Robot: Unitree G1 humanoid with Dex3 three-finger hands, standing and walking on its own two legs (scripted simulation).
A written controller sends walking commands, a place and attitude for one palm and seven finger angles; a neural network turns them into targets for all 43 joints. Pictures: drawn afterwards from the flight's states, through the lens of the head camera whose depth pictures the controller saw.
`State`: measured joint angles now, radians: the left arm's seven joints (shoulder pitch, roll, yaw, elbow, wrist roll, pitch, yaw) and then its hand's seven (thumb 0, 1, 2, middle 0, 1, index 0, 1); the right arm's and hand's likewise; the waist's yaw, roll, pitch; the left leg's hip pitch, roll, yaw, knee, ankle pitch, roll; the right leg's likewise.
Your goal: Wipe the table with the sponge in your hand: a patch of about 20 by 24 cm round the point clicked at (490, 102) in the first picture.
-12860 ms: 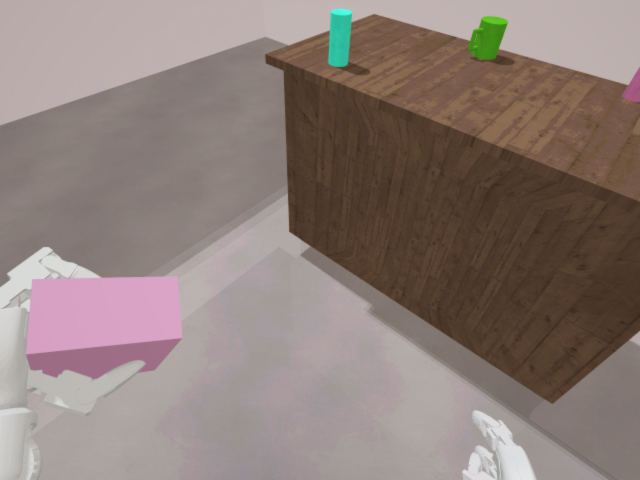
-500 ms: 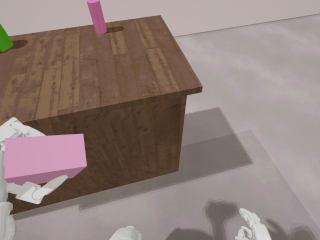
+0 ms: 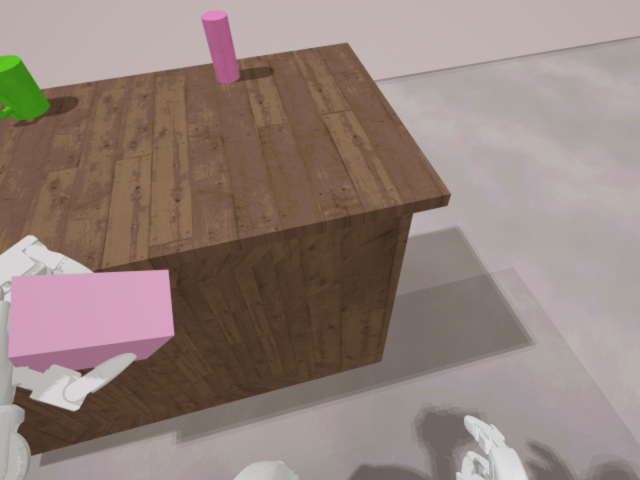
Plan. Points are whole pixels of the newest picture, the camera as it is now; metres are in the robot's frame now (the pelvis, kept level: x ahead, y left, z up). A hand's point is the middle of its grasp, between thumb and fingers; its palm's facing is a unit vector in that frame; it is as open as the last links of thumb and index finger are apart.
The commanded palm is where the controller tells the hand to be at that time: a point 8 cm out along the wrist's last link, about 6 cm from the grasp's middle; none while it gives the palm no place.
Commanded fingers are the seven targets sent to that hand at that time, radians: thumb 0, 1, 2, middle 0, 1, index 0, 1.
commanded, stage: come to a stop and stand still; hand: left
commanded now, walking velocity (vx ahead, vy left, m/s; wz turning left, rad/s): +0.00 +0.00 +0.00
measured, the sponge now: (114, 323) +0.23 +0.21 +0.15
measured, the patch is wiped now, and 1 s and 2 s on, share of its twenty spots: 0.00 0.00 0.00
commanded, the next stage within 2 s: look again from close up in 1.28 s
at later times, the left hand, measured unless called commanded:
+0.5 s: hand (18, 330) +0.20 +0.27 +0.18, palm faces +0.34 -0.84 -0.42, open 10.0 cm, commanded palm +0.15 +0.32 +0.18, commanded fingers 0.00 0.10 1.30 -1.20 -1.60 -1.20 -1.60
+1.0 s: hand (28, 397) +0.15 +0.24 +0.17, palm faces +0.35 -0.83 -0.43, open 10.0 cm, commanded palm +0.10 +0.28 +0.18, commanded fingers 0.00 0.10 1.30 -1.20 -1.60 -1.20 -1.60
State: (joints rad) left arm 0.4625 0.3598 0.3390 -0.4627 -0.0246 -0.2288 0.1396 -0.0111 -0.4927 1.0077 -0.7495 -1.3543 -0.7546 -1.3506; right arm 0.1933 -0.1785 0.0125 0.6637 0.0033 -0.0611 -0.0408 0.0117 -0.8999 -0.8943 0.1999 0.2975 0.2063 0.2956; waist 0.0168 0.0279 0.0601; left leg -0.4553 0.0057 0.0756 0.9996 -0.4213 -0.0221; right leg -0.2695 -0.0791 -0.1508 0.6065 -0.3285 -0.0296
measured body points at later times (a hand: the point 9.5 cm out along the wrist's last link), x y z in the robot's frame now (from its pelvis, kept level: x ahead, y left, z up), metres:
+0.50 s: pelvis -0.02 +0.04 +0.01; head +0.01 +0.05 +0.45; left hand +0.18 +0.31 +0.20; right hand +0.16 -0.16 -0.07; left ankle +0.06 +0.17 -0.73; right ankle -0.03 -0.06 -0.71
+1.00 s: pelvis -0.07 +0.01 +0.00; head -0.06 +0.01 +0.45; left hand +0.13 +0.29 +0.19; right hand +0.09 -0.23 -0.08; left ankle -0.02 +0.13 -0.73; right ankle -0.03 -0.06 -0.73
